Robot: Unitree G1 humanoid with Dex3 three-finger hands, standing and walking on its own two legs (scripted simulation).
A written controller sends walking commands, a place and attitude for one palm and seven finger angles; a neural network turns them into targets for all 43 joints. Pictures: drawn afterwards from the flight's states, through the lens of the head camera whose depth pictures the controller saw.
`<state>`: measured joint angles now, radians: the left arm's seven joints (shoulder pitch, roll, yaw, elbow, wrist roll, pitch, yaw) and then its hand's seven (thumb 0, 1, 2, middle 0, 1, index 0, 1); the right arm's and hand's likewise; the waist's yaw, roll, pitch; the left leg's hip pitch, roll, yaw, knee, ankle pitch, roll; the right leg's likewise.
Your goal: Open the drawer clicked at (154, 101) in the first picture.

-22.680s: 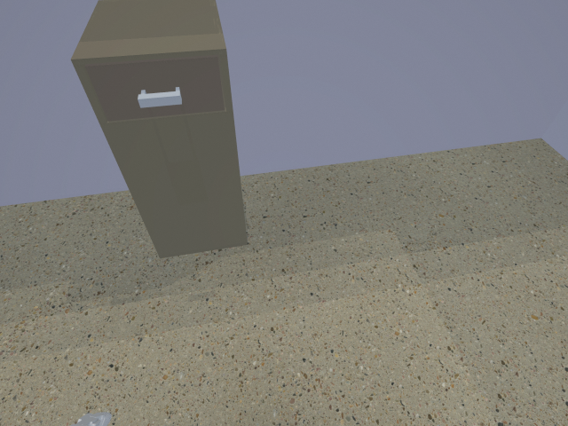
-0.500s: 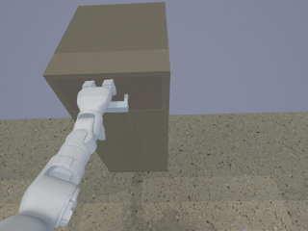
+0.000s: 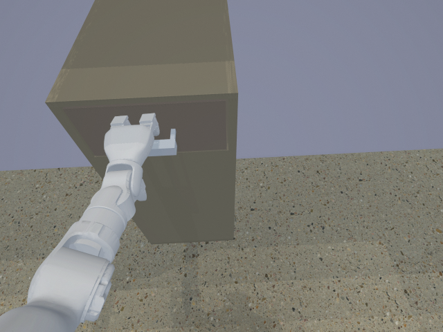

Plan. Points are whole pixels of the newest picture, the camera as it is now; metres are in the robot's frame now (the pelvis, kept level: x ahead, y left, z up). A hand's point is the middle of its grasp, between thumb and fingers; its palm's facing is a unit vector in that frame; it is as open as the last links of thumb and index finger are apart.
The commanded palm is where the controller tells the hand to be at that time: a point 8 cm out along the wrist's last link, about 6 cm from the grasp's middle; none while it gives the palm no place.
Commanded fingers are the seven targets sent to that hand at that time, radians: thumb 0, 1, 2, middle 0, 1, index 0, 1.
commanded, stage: lower the fingers behind the handle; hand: left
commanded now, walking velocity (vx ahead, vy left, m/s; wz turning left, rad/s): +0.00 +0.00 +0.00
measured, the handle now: (152, 140) +0.51 +0.15 +0.01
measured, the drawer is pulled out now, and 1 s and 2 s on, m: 0.00 0.00 0.00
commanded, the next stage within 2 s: lift the fingers back up to retry in 0.60 s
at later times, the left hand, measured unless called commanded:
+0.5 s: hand (139, 157) +0.46 +0.17 +0.02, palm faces +0.00 +0.02 -1.00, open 13.8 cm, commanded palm +0.44 +0.17 +0.05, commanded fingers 0.00 -0.50 0.30 -0.30 -1.20 -0.30 -1.20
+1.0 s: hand (140, 153) +0.46 +0.16 +0.03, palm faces -0.02 -0.02 -1.00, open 13.8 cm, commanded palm +0.44 +0.17 +0.09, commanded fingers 0.00 -0.50 0.30 -0.30 -1.20 -0.30 -1.20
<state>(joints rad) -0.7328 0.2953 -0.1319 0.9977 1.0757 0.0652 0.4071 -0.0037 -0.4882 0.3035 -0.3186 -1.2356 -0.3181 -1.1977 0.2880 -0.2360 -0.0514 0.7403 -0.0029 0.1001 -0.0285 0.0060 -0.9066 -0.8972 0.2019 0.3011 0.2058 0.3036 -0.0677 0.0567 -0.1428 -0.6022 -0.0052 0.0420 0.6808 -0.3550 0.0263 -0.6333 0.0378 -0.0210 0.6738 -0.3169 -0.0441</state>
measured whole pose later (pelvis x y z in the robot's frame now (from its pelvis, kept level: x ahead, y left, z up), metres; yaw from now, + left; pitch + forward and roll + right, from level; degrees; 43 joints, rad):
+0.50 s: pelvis -0.02 +0.01 -0.01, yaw +0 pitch +18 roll +0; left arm -0.86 0.31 -0.18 1.10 1.07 0.11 0.40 0.00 -0.49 0.30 -0.30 -1.34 -0.32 -1.20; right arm 0.32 -0.24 -0.03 0.72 0.00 0.06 -0.03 0.01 -0.91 -0.90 0.20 0.30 0.21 0.30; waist -0.09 0.05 -0.16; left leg -0.73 -0.01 0.04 0.78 -0.37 0.04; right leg -0.75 0.03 -0.03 0.76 -0.33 -0.04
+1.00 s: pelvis -0.02 +0.01 +0.00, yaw +0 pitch +17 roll +0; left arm -0.83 0.32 -0.16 1.04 1.05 0.07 0.36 0.00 -0.49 0.30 -0.33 -1.27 -0.33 -1.21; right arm 0.33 -0.24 -0.04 0.72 0.01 0.06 -0.04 0.01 -0.91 -0.90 0.20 0.30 0.21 0.30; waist -0.09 0.07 -0.13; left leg -0.66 -0.01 0.04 0.72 -0.35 0.04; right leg -0.69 0.03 -0.02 0.70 -0.31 -0.03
